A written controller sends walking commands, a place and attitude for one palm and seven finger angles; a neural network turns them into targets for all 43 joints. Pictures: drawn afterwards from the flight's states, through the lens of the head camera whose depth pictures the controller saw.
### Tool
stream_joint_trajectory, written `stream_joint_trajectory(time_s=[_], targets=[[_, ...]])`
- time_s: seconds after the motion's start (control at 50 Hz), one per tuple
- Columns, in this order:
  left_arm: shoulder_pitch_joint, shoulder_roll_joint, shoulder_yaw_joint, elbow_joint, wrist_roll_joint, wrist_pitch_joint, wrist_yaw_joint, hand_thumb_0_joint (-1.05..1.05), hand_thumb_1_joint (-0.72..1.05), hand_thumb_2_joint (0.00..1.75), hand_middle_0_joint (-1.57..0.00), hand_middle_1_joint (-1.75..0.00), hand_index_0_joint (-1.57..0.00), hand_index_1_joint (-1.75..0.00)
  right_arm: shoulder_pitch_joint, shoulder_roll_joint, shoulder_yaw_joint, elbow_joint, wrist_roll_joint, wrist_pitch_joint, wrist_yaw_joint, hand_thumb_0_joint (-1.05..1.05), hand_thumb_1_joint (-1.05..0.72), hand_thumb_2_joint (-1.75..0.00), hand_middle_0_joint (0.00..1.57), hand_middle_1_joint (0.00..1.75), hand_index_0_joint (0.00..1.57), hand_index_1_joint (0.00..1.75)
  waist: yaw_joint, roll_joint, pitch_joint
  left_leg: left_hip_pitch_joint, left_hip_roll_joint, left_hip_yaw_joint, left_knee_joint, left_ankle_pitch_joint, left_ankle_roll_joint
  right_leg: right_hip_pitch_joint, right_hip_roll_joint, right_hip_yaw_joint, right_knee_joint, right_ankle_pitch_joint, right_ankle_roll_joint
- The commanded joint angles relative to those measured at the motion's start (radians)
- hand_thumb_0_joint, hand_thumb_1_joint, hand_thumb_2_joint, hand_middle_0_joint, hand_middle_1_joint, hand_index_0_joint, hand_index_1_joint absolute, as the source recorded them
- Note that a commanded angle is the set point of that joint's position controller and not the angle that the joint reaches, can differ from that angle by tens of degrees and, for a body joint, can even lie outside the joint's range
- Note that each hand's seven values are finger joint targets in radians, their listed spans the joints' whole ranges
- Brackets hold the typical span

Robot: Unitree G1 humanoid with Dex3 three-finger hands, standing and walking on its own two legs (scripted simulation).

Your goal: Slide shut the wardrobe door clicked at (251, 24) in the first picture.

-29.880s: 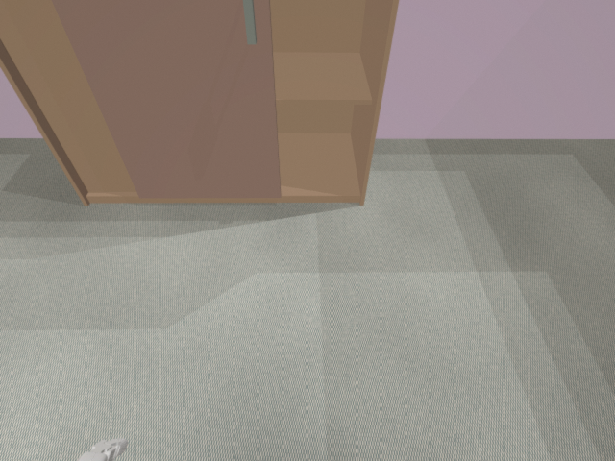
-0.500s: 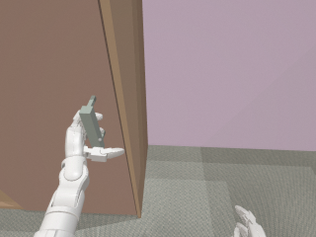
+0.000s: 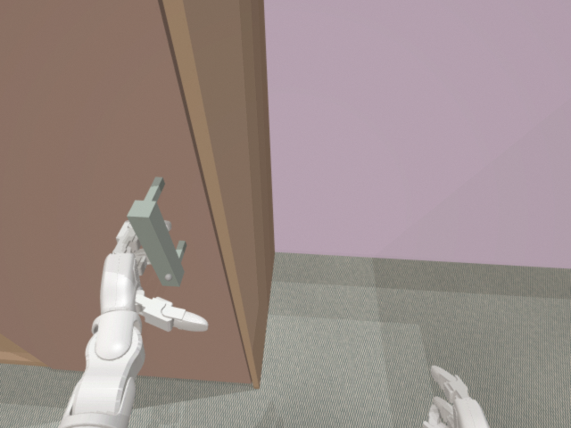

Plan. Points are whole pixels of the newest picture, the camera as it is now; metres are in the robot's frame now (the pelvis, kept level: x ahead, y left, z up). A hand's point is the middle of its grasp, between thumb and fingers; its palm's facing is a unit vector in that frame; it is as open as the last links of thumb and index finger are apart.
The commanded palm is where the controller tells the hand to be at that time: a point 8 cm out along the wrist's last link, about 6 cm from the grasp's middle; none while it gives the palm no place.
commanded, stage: slip the hand off the handle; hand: left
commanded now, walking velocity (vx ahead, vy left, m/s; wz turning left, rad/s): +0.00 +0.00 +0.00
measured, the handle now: (165, 233) +0.35 +0.20 +0.10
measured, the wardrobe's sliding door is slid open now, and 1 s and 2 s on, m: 0.00 0.00 0.00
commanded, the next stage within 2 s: draw the hand back to the body in 1.10 s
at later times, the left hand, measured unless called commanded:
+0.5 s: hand (106, 278) +0.28 +0.27 +0.08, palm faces +0.34 -0.92 -0.19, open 14.7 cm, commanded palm +0.23 +0.30 +0.08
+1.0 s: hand (103, 337) +0.20 +0.24 +0.07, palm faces +0.29 -0.94 -0.20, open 14.7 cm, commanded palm +0.16 +0.29 +0.08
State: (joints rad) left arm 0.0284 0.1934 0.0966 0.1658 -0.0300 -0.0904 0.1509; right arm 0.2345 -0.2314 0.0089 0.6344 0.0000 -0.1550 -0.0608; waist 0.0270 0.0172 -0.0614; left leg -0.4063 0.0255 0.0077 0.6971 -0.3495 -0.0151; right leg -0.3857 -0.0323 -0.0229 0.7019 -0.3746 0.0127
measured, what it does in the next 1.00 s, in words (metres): stands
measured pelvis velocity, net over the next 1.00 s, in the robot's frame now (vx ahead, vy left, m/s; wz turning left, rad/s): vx -0.01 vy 0.01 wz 0.02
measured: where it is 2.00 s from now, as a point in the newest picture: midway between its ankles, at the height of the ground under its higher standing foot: outside the picture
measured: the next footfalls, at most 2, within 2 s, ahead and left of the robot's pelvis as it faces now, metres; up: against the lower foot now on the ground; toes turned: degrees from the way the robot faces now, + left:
none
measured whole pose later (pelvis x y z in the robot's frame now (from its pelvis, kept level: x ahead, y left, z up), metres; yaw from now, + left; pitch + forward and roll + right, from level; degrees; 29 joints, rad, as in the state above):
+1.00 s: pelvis -0.01 +0.01 -0.01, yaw +1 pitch +4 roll -1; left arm 0.35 0.26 0.21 -0.07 -0.15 -0.15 -0.02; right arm 0.25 -0.23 0.02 0.61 0.02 -0.21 -0.08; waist 0.05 0.04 -0.09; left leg -0.48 0.02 -0.02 0.79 -0.38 -0.01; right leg -0.43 -0.03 -0.05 0.76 -0.39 0.02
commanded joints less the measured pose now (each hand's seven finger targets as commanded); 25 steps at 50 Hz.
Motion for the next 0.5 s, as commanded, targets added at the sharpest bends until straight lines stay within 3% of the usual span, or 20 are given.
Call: stream_joint_trajectory(time_s=[0.0, 0.04, 0.1, 0.16, 0.22, 0.26, 0.28, 0.34, 0.38, 0.4, 0.42, 0.46, 0.48], targets=[[-0.329, 0.197, 0.127, -0.315, -0.010, -0.140, -0.004, 0.00, -0.55, 0.20, -0.25, -1.15, -0.25, -1.15, -0.058, -0.115, -0.045, -0.131, 0.000, -0.050, -0.016, 0.00, -0.90, -0.90, 0.20, 0.30, 0.20, 0.30, -0.010, 0.009, -0.249, 0.125, -0.025, 0.027, -0.056, 0.312, 0.029, 0.064, 0.033, -0.012, -0.075, 0.323, -0.026], [-0.271, 0.206, 0.148, -0.268, -0.019, -0.159, -0.021, 0.00, -0.55, 0.20, -0.25, -1.15, -0.25, -1.15, -0.055, -0.115, -0.048, -0.119, 0.003, -0.051, -0.014, 0.00, -0.90, -0.90, 0.20, 0.30, 0.20, 0.30, -0.006, 0.024, -0.243, 0.121, -0.024, 0.026, -0.045, 0.337, 0.027, 0.060, 0.033, -0.012, -0.066, 0.361, -0.027], [-0.206, 0.186, 0.123, -0.220, -0.027, -0.149, -0.064, 0.00, -0.55, 0.20, -0.25, -1.15, -0.25, -1.15, -0.047, -0.122, -0.050, -0.123, 0.008, -0.049, -0.010, 0.00, -0.90, -0.90, 0.20, 0.30, 0.20, 0.30, -0.005, 0.027, -0.224, 0.111, -0.023, 0.025, -0.041, 0.356, 0.026, 0.054, 0.033, -0.016, -0.061, 0.381, -0.027], [-0.123, 0.242, 0.195, -0.140, -0.063, -0.099, -0.115, 0.00, -0.55, 0.20, -0.25, -1.15, -0.25, -1.15, -0.042, -0.132, -0.051, -0.131, 0.021, -0.036, -0.017, 0.00, -0.90, -0.90, 0.20, 0.30, 0.20, 0.30, 0.011, -0.052, -0.193, 0.059, -0.028, 0.034, -0.053, 0.339, 0.028, 0.087, 0.031, -0.013, -0.077, 0.412, -0.020], [-0.160, 0.269, 0.236, -0.130, -0.099, -0.071, -0.151, 0.00, -0.55, 0.20, -0.25, -1.15, -0.25, -1.15, -0.051, -0.135, -0.048, -0.139, 0.029, -0.031, -0.027, 0.00, -0.90, -0.90, 0.20, 0.30, 0.20, 0.30, 0.009, -0.067, -0.161, 0.038, -0.034, 0.038, -0.061, 0.292, 0.031, 0.078, 0.030, -0.009, -0.097, 0.371, -0.016], [-0.154, 0.317, 0.294, -0.146, -0.109, -0.087, -0.162, 0.00, -0.55, 0.20, -0.25, -1.15, -0.25, -1.15, -0.054, -0.135, -0.052, -0.140, 0.027, -0.031, -0.033, 0.00, -0.90, -0.90, 0.20, 0.30, 0.20, 0.30, 0.020, -0.064, -0.185, 0.038, -0.035, 0.040, -0.057, 0.304, 0.033, 0.090, 0.030, -0.005, -0.091, 0.384, -0.016], [-0.194, 0.299, 0.274, -0.174, -0.108, -0.103, -0.168, 0.00, -0.55, 0.20, -0.25, -1.15, -0.25, -1.15, -0.055, -0.132, -0.050, -0.140, 0.025, -0.035, -0.033, 0.00, -0.90, -0.90, 0.20, 0.30, 0.20, 0.30, 0.007, -0.043, -0.190, 0.051, -0.035, 0.038, -0.051, 0.315, 0.035, 0.076, 0.030, -0.006, -0.084, 0.396, -0.015], [-0.240, 0.356, 0.327, -0.186, -0.105, -0.166, -0.174, 0.00, -0.55, 0.20, -0.25, -1.15, -0.25, -1.15, -0.044, -0.133, -0.055, -0.120, 0.017, -0.045, -0.035, 0.00, -0.90, -0.90, 0.20, 0.30, 0.20, 0.30, 0.001, 0.006, -0.222, 0.064, -0.032, 0.031, -0.033, 0.316, 0.034, 0.053, 0.034, -0.003, -0.067, 0.370, -0.018], [-0.270, 0.354, 0.312, -0.166, -0.104, -0.197, -0.190, 0.00, -0.55, 0.20, -0.25, -1.15, -0.25, -1.15, -0.046, -0.135, -0.054, -0.108, 0.019, -0.050, -0.037, 0.00, -0.90, -0.90, 0.20, 0.30, 0.20, 0.30, -0.011, 0.033, -0.206, 0.060, -0.031, 0.026, -0.027, 0.285, 0.033, 0.018, 0.036, -0.003, -0.064, 0.324, -0.020], [-0.271, 0.321, 0.276, -0.175, -0.106, -0.205, -0.202, 0.00, -0.55, 0.20, -0.25, -1.15, -0.25, -1.15, -0.043, -0.133, -0.054, -0.109, 0.020, -0.055, -0.037, 0.00, -0.90, -0.90, 0.20, 0.30, 0.20, 0.30, -0.020, 0.049, -0.200, 0.063, -0.029, 0.023, -0.027, 0.266, 0.032, 0.003, 0.038, -0.006, -0.066, 0.292, -0.022], [-0.237, 0.287, 0.250, -0.154, -0.116, -0.205, -0.215, 0.00, -0.55, 0.20, -0.25, -1.15, -0.25, -1.15, -0.045, -0.134, -0.055, -0.111, 0.023, -0.063, -0.037, 0.00, -0.90, -0.90, 0.20, 0.30, 0.20, 0.30, -0.019, 0.049, -0.192, 0.064, -0.029, 0.020, -0.030, 0.248, 0.032, -0.007, 0.039, -0.008, -0.070, 0.273, -0.023], [-0.178, 0.275, 0.230, -0.165, -0.126, -0.195, -0.236, 0.00, -0.55, 0.20, -0.25, -1.15, -0.25, -1.15, -0.046, -0.139, -0.057, -0.118, 0.028, -0.073, -0.039, 0.00, -0.90, -0.90, 0.20, 0.30, 0.20, 0.30, -0.007, 0.078, -0.209, 0.069, -0.027, 0.011, -0.037, 0.232, 0.030, -0.003, 0.039, -0.012, -0.070, 0.246, -0.028], [-0.133, 0.263, 0.223, -0.170, -0.133, -0.184, -0.241, 0.00, -0.55, 0.20, -0.25, -1.15, -0.25, -1.15, -0.044, -0.139, -0.059, -0.125, 0.029, -0.077, -0.039, 0.00, -0.90, -0.90, 0.20, 0.30, 0.20, 0.30, 0.000, 0.054, -0.223, 0.072, -0.025, 0.007, -0.041, 0.234, 0.030, 0.004, 0.040, -0.018, -0.070, 0.244, -0.027]])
